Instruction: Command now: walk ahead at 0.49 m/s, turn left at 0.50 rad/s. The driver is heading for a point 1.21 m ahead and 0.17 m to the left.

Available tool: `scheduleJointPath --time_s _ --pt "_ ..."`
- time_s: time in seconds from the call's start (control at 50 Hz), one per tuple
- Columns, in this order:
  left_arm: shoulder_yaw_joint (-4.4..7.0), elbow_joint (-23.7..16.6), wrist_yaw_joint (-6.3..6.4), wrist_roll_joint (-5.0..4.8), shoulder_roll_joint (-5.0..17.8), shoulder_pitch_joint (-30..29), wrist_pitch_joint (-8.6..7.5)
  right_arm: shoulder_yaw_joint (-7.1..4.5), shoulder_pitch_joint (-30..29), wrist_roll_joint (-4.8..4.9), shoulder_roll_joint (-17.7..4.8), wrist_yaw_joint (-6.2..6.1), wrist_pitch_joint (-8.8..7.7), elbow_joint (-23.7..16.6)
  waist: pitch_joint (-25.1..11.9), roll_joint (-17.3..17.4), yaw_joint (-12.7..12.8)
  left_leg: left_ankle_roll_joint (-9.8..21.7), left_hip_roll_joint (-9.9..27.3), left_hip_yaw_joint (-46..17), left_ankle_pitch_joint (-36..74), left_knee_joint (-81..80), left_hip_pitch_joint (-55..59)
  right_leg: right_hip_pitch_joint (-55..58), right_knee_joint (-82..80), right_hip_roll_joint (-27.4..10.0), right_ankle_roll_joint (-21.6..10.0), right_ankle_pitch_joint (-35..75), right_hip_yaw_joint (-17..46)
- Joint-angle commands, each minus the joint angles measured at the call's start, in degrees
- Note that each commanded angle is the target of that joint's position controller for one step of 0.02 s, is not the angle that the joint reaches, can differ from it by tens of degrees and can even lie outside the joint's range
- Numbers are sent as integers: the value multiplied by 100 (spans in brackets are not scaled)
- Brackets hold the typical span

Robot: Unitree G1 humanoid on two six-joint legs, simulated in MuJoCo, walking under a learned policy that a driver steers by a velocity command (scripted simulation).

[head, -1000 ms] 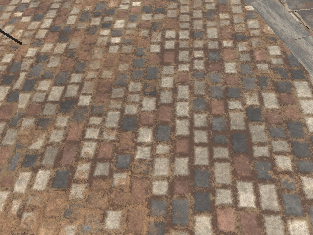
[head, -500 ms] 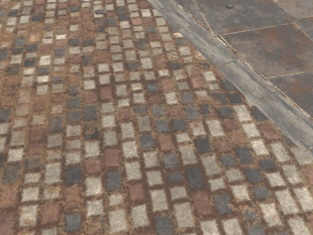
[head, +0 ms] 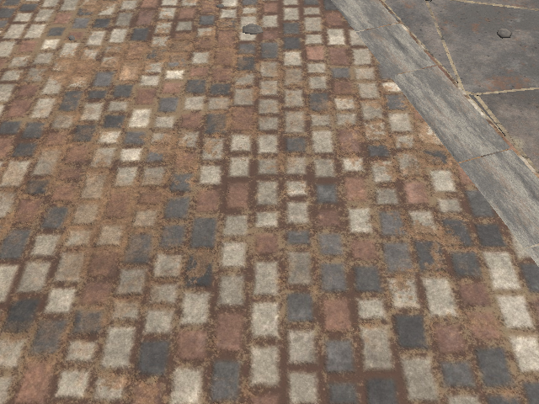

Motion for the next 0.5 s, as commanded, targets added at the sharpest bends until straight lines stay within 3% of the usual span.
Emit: scheduleJointPath --time_s 0.02,0.1,0.16,0.22,0.26,0.3,0.32,0.34,0.36,0.38,0.4,0.42,0.44,0.46,0.48,0.5 --pt "216 -139 16 -31 631 33 -166 -60 2 -31 -166 31 60 -478 -80 -755 47 -54 502 -288 410 -94 -999 708 -1516 -1652 -984 645 1281" --pt "303 35 52 -35 859 65 -178 -13 -493 -76 -105 128 47 -722 83 -539 102 -108 498 -232 1467 -1243 -1189 834 -1698 -1577 -982 1176 465" --pt "348 133 88 -70 1031 212 -116 42 -1095 -74 -54 254 -10 -914 212 -427 325 -36 376 111 2142 -2195 -960 937 -1698 -1504 -851 1347 -85" --pt "401 283 97 -157 1187 509 -21 47 -1601 -60 -94 342 -4 -1173 342 -401 473 118 295 309 2047 -2726 -1022 1433 -1564 -1642 -735 1487 -329" --pt "435 349 104 -214 1291 603 70 11 -1748 -67 -185 391 9 -1324 317 -457 431 286 149 491 1621 -2929 -976 1819 -1222 -1731 -629 2211 -481" --pt "480 339 141 -250 1471 587 164 -108 -1434 -86 -402 397 50 -1359 -69 -669 146 523 -254 830 1012 -2958 -280 2027 -326 -1714 -498 4138 -678" --pt "481 316 161 -273 1505 533 219 -238 -794 -76 -608 373 74 -1229 -452 -676 -249 688 -519 967 948 -3104 585 1882 623 -1609 -392 4759 -819" --pt "417 278 191 -257 1373 545 233 -439 197 -53 -945 291 118 -963 -968 -543 -749 909 -698 860 1206 -3367 2108 1145 1947 -1392 -182 4396 -948" --pt "239 86 190 -43 840 839 184 -600 741 -23 -1524 165 178 -847 -1445 551 -683 1462 501 -1171 1056 -3455 3994 -872 3966 -909 143 1012 -963" --pt "71 -189 132 -17 510 931 -1 -561 460 -28 -1746 197 84 -1100 -2311 1199 -289 2453 1616 -4407 -167 -4490 5020 -2533 5505 169 349 -2499 248" --pt "204 -287 57 -226 1103 275 -150 -404 440 -61 -1203 256 -8 -1124 -2049 382 -659 2143 1572 -4130 -426 -4912 4841 -3147 5678 -163 245 -2174 988" --pt "188 -401 28 -338 1105 -5 -235 -335 292 -91 -983 262 -77 -1064 -1264 266 -553 1923 1373 -3288 -131 -4949 4106 -3294 5337 -375 127 -1673 884" --pt "171 -342 76 -224 1013 -6 -268 -290 -58 -92 -846 257 -109 -1070 -793 -194 -265 1726 1098 -2654 529 -4946 3239 -3000 4794 -617 126 -1270 872" --pt "209 -285 113 -78 1052 68 -236 -227 -355 -133 -658 233 -120 -1129 -592 -164 -56 1630 917 -2213 1155 -5020 2634 -2624 4364 -771 164 -985 893" --pt "222 -278 102 -46 1063 170 -175 -213 -504 -201 -654 207 -130 -1204 -531 73 94 1669 831 -2085 1663 -5117 2173 -2263 4229 -822 227 -837 918" --pt "223 -254 98 -14 1028 243 -120 -216 -577 -197 -645 186 -145 -1202 -512 67 156 1707 763 -1924 2049 -5195 1948 -2112 4042 -820 316 -773 880"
